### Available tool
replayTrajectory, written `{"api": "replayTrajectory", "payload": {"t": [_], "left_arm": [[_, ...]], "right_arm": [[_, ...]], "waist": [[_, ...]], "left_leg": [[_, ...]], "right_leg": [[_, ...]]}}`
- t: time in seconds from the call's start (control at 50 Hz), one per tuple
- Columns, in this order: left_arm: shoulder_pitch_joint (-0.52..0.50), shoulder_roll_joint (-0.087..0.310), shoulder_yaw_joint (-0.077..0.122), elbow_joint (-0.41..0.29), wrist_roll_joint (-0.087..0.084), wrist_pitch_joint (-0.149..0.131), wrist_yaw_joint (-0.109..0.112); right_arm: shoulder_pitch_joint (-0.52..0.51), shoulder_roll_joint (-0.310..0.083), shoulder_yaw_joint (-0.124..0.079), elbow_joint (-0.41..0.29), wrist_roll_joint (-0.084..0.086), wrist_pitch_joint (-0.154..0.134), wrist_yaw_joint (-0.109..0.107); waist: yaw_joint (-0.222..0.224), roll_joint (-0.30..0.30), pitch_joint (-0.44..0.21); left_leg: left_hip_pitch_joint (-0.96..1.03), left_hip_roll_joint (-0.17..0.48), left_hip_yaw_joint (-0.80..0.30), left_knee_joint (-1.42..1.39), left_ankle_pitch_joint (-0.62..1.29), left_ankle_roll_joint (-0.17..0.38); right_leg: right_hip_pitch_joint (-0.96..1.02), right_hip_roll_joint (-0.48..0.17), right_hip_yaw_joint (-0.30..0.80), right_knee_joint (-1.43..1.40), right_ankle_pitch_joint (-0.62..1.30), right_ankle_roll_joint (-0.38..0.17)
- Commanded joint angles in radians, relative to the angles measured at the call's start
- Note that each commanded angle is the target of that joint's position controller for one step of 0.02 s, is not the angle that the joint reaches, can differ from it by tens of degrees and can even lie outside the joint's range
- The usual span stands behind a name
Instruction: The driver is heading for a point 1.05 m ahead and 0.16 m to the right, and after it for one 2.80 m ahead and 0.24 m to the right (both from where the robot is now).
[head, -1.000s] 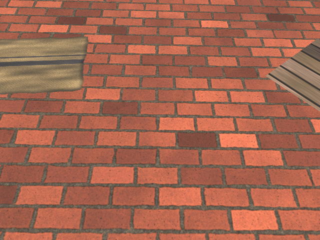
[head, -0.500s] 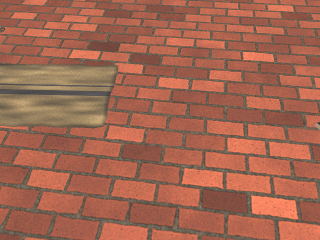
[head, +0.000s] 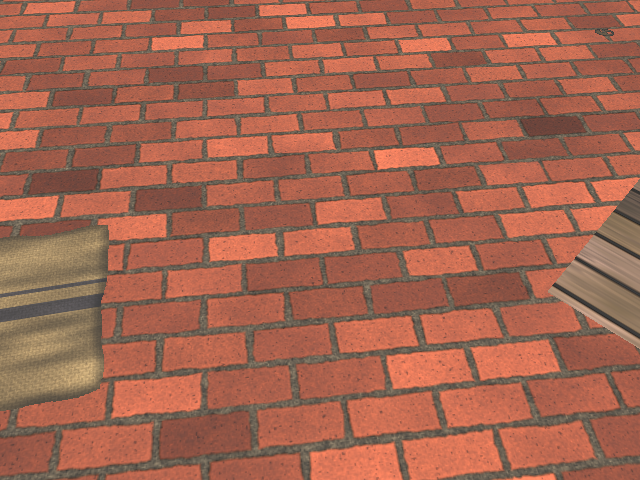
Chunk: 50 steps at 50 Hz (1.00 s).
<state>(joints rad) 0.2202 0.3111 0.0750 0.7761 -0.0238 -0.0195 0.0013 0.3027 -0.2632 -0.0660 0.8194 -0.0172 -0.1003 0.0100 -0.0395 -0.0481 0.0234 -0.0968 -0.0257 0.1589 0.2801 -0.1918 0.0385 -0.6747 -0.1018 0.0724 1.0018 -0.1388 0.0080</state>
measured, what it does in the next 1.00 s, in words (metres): walks ahead: right foot, then left foot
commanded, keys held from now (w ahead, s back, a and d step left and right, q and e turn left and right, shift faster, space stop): w+e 0.32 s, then e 0.12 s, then no key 0.16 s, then q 0.32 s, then w+q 0.08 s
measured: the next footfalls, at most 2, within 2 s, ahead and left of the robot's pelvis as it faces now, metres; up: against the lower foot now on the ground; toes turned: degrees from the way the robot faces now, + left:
right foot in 0.26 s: +0.29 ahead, -0.16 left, +0.00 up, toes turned -12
left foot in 0.68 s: +0.54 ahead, -0.03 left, +0.00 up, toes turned -21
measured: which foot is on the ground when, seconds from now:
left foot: down 0.00-0.24, up 0.26-0.66, down 0.68-1.00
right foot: up 0.00-0.24, down 0.26-0.72, up 0.74-1.00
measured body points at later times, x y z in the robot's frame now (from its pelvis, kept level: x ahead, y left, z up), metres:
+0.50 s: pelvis +0.26 -0.08 +0.00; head +0.30 -0.10 +0.44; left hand +0.42 +0.17 -0.11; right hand +0.36 -0.39 -0.10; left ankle +0.39 +0.07 -0.68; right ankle +0.25 -0.15 -0.75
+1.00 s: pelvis +0.39 -0.09 -0.01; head +0.42 -0.10 +0.44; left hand +0.59 +0.15 -0.12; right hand +0.45 -0.39 -0.12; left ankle +0.51 -0.01 -0.75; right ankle +0.36 -0.23 -0.73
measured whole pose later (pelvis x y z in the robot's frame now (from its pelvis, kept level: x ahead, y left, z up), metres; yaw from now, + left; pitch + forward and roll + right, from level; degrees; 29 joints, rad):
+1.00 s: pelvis +0.39 -0.09 -0.01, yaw -12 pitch +2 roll -1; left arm 0.16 0.28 0.06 0.76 0.00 0.02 0.04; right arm 0.17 -0.29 -0.07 0.75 0.02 0.02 -0.02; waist -0.03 0.02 0.05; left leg -0.40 -0.07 -0.14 0.45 -0.07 0.02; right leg -0.36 0.04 0.09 0.69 -0.40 0.04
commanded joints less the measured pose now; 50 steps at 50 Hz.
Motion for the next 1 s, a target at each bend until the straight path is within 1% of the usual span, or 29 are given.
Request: {"api": "replayTrajectory", "payload": {"t": [0.02,0.1,0.16,0.2,0.22,0.24,0.26,0.28,0.3,0.32,0.34,0.36,0.38,0.42,0.46,0.52,0.6,0.64,0.68,0.7,0.72,0.74,0.76,0.78,0.82,0.86,0.9,0.94,1.0], "left_arm": [[-0.011,0.015,0.000,-0.060,0.003,-0.010,-0.017],[-0.151,0.002,-0.010,-0.118,0.004,-0.014,-0.042],[-0.199,0.017,-0.006,-0.159,0.004,-0.011,-0.056],[-0.163,0.045,0.009,-0.171,0.006,-0.006,-0.059],[-0.088,0.072,0.026,-0.159,0.005,-0.002,-0.058],[0.057,0.116,0.053,-0.123,0.001,0.000,-0.050],[0.231,0.198,0.091,-0.079,-0.001,0.009,-0.031],[0.204,0.311,0.105,-0.082,-0.014,0.003,-0.021],[0.228,0.240,0.080,-0.119,-0.002,-0.017,-0.027],[0.196,0.177,0.061,-0.109,0.007,-0.033,-0.031],[0.127,0.152,0.052,-0.118,0.006,-0.040,-0.030],[0.045,0.123,0.042,-0.135,0.010,-0.040,-0.028],[0.001,0.103,0.034,-0.156,0.024,-0.039,-0.021],[-0.024,0.119,0.038,-0.163,0.026,-0.036,-0.011],[-0.017,0.144,0.045,-0.153,0.022,-0.030,0.004],[0.009,0.136,0.042,-0.131,0.011,-0.009,0.023],[0.052,0.115,0.030,-0.097,0.016,0.003,0.028],[0.041,0.087,0.017,-0.082,0.025,-0.001,0.025],[0.019,0.066,0.006,-0.068,0.028,-0.008,0.022],[0.055,0.052,0.002,-0.065,0.044,-0.016,0.021],[0.186,0.032,-0.006,-0.050,0.051,-0.023,0.021],[0.174,0.054,-0.006,-0.040,0.053,-0.013,0.024],[0.106,0.100,0.005,-0.063,0.040,0.004,0.025],[0.059,0.107,0.012,-0.074,0.027,0.024,0.030],[0.008,0.111,0.022,-0.080,0.023,0.055,0.038],[0.007,0.076,0.018,-0.072,0.021,0.058,0.046],[0.011,0.046,0.012,-0.059,0.020,0.048,0.049],[0.016,0.041,0.011,-0.055,0.020,0.037,0.044],[0.043,0.047,0.014,-0.050,0.020,0.018,0.028]], "right_arm": [[-0.088,-0.144,-0.033,-0.064,0.002,-0.016,-0.013],[-0.024,-0.179,-0.046,-0.029,0.018,0.005,-0.021],[-0.001,-0.201,-0.056,-0.007,0.035,0.028,-0.021],[-0.018,-0.229,-0.064,-0.009,0.044,0.042,-0.026],[-0.028,-0.240,-0.067,-0.012,0.048,0.050,-0.028],[-0.047,-0.236,-0.064,-0.016,0.053,0.056,-0.031],[-0.038,-0.204,-0.049,-0.029,0.036,0.051,-0.034],[0.046,-0.053,-0.001,-0.088,-0.008,0.026,-0.022],[-0.034,-0.112,-0.003,-0.097,0.027,-0.015,-0.008],[-0.132,-0.165,-0.017,-0.127,0.065,-0.037,0.001],[-0.150,-0.157,-0.012,-0.131,0.056,-0.048,-0.004],[-0.148,-0.163,-0.018,-0.119,0.025,-0.048,-0.013],[-0.126,-0.175,-0.026,-0.112,0.008,-0.036,-0.016],[-0.090,-0.158,-0.027,-0.112,0.003,-0.007,-0.017],[-0.111,-0.116,-0.014,-0.117,0.000,0.011,-0.022],[-0.174,-0.083,0.004,-0.122,0.003,0.017,-0.013],[-0.252,-0.105,0.001,-0.141,0.010,0.016,0.005],[-0.230,-0.125,-0.006,-0.132,0.001,0.008,0.014],[-0.172,-0.130,-0.012,-0.107,-0.008,-0.002,0.016],[-0.161,-0.172,-0.018,-0.113,-0.017,-0.005,0.011],[-0.167,-0.204,-0.018,-0.124,-0.031,0.000,0.008],[-0.137,-0.128,-0.006,-0.113,-0.013,0.019,0.005],[-0.114,-0.109,0.005,-0.106,0.008,0.031,0.012],[-0.117,-0.138,-0.002,-0.106,0.016,0.041,0.017],[-0.162,-0.211,-0.027,-0.128,0.021,0.056,0.012],[-0.205,-0.196,-0.031,-0.144,0.019,0.078,-0.003],[-0.209,-0.181,-0.035,-0.150,0.018,0.097,-0.018],[-0.198,-0.183,-0.042,-0.152,0.028,0.108,-0.029],[-0.212,-0.191,-0.049,-0.159,0.045,0.123,-0.044]], "waist": [[0.027,0.100,0.026],[-0.028,0.076,0.070],[-0.029,0.086,0.079],[0.011,0.120,0.029],[0.059,0.134,-0.022],[0.144,0.118,-0.097],[0.218,0.040,-0.191],[0.094,-0.230,-0.251],[0.157,-0.120,-0.389],[0.173,-0.066,-0.254],[0.128,-0.004,-0.159],[0.080,0.034,-0.099],[0.045,0.034,-0.085],[0.008,0.034,-0.079],[0.007,0.030,-0.076],[0.045,-0.021,-0.115],[0.087,-0.045,-0.114],[0.074,-0.050,-0.112],[0.033,-0.035,-0.110],[0.048,0.032,-0.142],[0.110,0.173,-0.233],[0.067,0.264,-0.276],[0.040,0.248,-0.239],[0.036,0.192,-0.209],[0.036,0.147,-0.122],[0.052,0.164,-0.098],[0.049,0.200,-0.116],[0.046,0.215,-0.159],[0.077,0.246,-0.156]], "left_leg": [[-0.031,0.266,-0.078,-0.163,0.244,0.135],[0.066,0.298,-0.017,-0.153,0.255,0.125],[0.176,0.326,0.011,-0.088,0.370,0.105],[0.210,0.324,0.041,0.036,0.691,0.082],[0.206,0.314,0.057,0.160,0.841,0.069],[0.143,0.279,0.086,0.357,0.870,0.040],[-0.087,0.237,0.088,0.648,0.620,-0.008],[-0.553,0.029,0.020,1.002,-0.327,-0.076],[-0.671,-0.005,-0.231,1.129,-0.418,-0.064],[-0.755,0.048,-0.249,1.112,-0.321,-0.038],[-0.719,0.088,-0.245,1.025,-0.237,-0.026],[-0.648,0.116,-0.241,0.943,-0.198,-0.036],[-0.562,0.132,-0.243,0.915,-0.178,-0.048],[-0.484,0.125,-0.227,0.832,-0.181,-0.083],[-0.455,0.091,-0.192,0.691,-0.095,-0.109],[-0.367,0.050,-0.173,0.469,0.152,-0.115],[-0.338,0.035,-0.202,0.321,0.247,-0.092],[-0.328,0.049,-0.211,0.269,0.217,-0.055],[-0.214,0.045,-0.194,0.158,0.325,-0.006],[-0.103,0.116,-0.274,0.163,0.658,0.032],[0.088,0.250,-0.433,0.218,0.893,0.169],[0.121,0.337,-0.586,0.168,0.810,0.276],[0.098,0.351,-0.681,0.111,0.607,0.295],[0.079,0.337,-0.717,0.082,0.368,0.272],[-0.032,0.297,-0.684,0.031,0.125,0.219],[-0.123,0.218,-0.601,-0.004,-0.003,0.164],[-0.160,0.171,-0.552,-0.010,-0.016,0.149],[-0.174,0.154,-0.551,-0.020,-0.109,0.147],[-0.268,0.134,-0.582,-0.054,-0.356,0.127]], "right_leg": [[0.014,-0.026,0.004,-0.147,0.162,-0.002],[0.000,-0.013,-0.059,-0.302,0.186,-0.027],[-0.014,0.009,-0.098,-0.358,0.082,-0.062],[0.089,0.067,-0.156,-0.364,-0.023,-0.100],[0.196,0.109,-0.185,-0.366,-0.066,-0.124],[0.401,0.158,-0.199,-0.430,-0.021,-0.158],[0.716,0.101,-0.057,-0.462,0.005,-0.212],[1.026,-0.156,0.506,-0.548,-0.148,-0.393],[1.092,-0.237,0.773,-0.699,-0.279,-0.448],[1.015,-0.212,0.631,-0.722,-0.215,-0.389],[0.866,-0.170,0.500,-0.709,-0.043,-0.350],[0.721,-0.135,0.392,-0.699,0.178,-0.321],[0.616,-0.116,0.321,-0.706,0.372,-0.317],[0.500,-0.095,0.243,-0.704,0.581,-0.320],[0.436,-0.044,0.155,-0.701,0.651,-0.293],[0.417,0.018,0.073,-0.672,0.609,-0.229],[0.488,-0.018,0.135,-0.629,0.450,-0.201],[0.542,-0.053,0.165,-0.577,0.424,-0.192],[0.536,-0.020,0.143,-0.483,0.398,-0.152],[0.503,0.050,0.103,-0.391,0.305,-0.106],[0.388,0.129,0.062,-0.244,0.022,-0.044],[0.314,0.160,0.020,-0.116,-0.336,0.016],[0.238,0.153,0.033,-0.026,-0.525,0.035],[0.184,0.144,0.044,0.045,-0.541,0.042],[0.134,0.131,0.043,0.073,-0.459,0.048],[0.195,0.129,0.025,-0.047,-0.388,0.049],[0.269,0.150,-0.003,-0.151,-0.334,0.053],[0.338,0.158,-0.009,-0.250,-0.271,0.049],[0.468,0.173,-0.045,-0.422,-0.195,0.017]]}}
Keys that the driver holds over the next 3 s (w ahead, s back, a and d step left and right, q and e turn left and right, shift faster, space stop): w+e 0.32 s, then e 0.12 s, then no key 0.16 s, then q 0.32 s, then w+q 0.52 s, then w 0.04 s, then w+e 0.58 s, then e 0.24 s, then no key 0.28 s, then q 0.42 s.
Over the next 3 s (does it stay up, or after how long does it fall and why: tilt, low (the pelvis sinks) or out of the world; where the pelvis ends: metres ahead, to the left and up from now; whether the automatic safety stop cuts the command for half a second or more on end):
stays up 1.07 -0.03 -0.01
